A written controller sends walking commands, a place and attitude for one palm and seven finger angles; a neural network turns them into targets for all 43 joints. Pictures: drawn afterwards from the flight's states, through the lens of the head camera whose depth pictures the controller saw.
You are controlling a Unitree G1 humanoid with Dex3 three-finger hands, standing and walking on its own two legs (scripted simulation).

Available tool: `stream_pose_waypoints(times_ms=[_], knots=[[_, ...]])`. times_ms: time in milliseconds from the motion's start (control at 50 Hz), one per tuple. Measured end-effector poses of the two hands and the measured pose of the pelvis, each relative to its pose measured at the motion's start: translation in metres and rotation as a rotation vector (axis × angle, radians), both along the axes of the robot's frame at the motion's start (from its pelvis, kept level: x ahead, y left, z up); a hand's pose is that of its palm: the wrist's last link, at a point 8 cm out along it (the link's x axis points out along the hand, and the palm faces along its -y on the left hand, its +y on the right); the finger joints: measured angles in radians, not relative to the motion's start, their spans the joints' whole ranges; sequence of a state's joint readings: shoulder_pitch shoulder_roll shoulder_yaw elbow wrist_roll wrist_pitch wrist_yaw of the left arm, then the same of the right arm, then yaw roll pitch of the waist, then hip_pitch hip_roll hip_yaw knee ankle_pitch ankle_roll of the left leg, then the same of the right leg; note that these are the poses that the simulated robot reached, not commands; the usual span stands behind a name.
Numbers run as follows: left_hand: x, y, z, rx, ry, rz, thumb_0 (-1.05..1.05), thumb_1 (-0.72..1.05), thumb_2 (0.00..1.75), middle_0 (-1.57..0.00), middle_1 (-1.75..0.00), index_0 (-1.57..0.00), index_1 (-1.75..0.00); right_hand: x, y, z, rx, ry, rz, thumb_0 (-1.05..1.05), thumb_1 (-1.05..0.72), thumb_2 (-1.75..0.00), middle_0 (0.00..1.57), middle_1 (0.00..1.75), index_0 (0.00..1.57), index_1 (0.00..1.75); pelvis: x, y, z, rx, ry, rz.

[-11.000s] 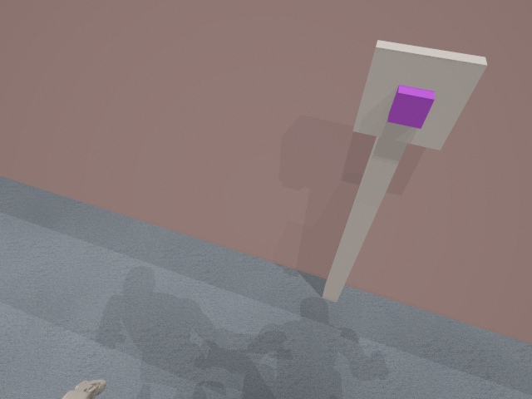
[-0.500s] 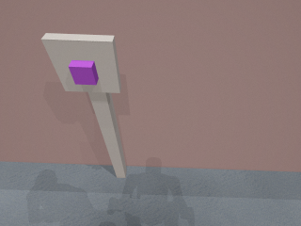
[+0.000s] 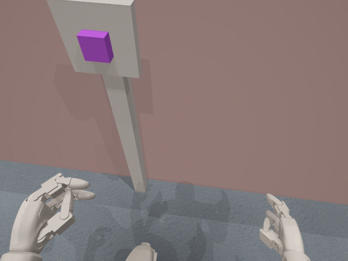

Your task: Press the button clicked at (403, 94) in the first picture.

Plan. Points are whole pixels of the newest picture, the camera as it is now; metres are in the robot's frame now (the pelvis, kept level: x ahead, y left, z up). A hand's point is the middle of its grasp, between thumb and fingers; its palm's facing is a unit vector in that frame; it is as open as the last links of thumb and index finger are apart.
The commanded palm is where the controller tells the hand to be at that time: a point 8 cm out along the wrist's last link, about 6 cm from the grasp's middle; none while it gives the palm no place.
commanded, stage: raise the hand and make a fist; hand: left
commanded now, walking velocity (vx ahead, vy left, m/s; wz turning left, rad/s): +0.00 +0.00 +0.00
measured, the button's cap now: (96, 45) +0.51 +0.24 +0.22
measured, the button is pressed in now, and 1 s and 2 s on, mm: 0 0 0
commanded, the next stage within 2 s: aim a knuckle at the button in 1.44 s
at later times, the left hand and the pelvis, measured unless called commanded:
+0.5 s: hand (62, 180) +0.23 +0.23 +0.13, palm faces +0.00 -1.00 -0.06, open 3.1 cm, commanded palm +0.20 +0.28 +0.14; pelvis +0.02 +0.03 +0.04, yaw -2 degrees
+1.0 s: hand (40, 141) +0.25 +0.25 +0.20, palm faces +0.00 -1.00 -0.09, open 3.1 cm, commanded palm +0.22 +0.30 +0.21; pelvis +0.02 +0.04 +0.05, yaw -1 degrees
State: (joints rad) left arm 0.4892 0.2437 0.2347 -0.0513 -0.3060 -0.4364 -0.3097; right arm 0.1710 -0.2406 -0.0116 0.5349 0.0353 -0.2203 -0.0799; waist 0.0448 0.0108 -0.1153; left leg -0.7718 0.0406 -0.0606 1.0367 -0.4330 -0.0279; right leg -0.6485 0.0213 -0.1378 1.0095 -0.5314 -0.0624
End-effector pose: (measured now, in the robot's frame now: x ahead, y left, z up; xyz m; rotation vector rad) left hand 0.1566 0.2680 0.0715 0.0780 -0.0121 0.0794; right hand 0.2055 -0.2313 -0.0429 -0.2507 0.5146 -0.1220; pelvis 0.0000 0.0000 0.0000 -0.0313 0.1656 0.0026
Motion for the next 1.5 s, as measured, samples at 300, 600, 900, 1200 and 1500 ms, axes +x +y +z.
stream_pose_waypoints(times_ms=[300,600,900,1200,1500], knots=[[0.04,0.007,0.041,-0.009,0.05,-0.06,0.02,0.9,0.9,-1.14,-1.33,-1.15,-1.33,-0.067,-0.005,-0.012,0.06,0.17,-0.152,0.02,-0.9,-0.9,0.21,0.3,0.2,0.3,0.014,0.011,0.028,0.021,-0.034,-0.036],[0.053,0.023,0.073,-0.013,-0.027,-0.072,0.02,0.89,0.9,-1.29,-1.49,-1.3,-1.49,-0.021,0.028,0.029,0.041,0.006,-0.061,0.02,-0.9,-0.9,0.2,0.3,0.2,0.3,0.019,0.035,0.04,0.006,-0.093,-0.026],[0.069,0.036,0.115,0.003,-0.049,-0.074,0.02,0.89,0.9,-1.3,-1.5,-1.3,-1.5,0.0,0.065,0.043,0.077,-0.024,0.05,0.01,-0.9,-0.9,0.21,0.3,0.2,0.3,0.022,0.043,0.051,0.004,-0.151,-0.014],[0.08,0.027,0.144,-0.001,-0.044,-0.075,0.02,0.9,0.9,-1.3,-1.5,-1.3,-1.5,-0.014,0.041,0.045,0.078,-0.007,-0.001,0.02,-0.9,-0.9,0.21,0.3,0.2,0.3,0.018,0.033,0.058,0.017,-0.19,-0.022],[0.066,0.007,0.141,0.003,-0.054,-0.059,0.02,0.89,0.9,-1.3,-1.5,-1.31,-1.5,-0.021,0.02,0.044,0.075,-0.016,-0.011,0.02,-0.9,-0.9,0.2,0.3,0.2,0.3,0.011,0.014,0.059,0.022,-0.208,-0.019]])
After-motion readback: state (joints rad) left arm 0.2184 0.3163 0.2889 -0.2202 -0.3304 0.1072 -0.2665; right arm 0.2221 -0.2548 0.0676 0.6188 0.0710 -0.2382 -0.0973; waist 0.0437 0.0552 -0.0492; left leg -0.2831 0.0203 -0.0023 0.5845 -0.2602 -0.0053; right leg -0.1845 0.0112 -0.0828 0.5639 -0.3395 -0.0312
